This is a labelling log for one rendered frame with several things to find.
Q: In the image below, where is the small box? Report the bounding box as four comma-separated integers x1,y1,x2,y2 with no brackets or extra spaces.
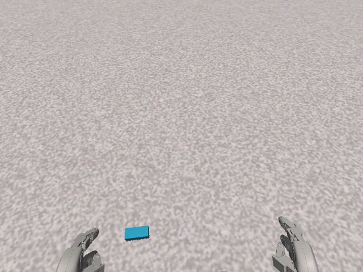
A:
125,226,149,241

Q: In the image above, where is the left robot hand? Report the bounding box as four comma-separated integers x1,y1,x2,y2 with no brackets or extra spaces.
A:
56,228,105,272

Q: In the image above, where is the right robot hand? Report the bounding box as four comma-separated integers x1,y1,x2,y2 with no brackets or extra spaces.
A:
272,216,319,272

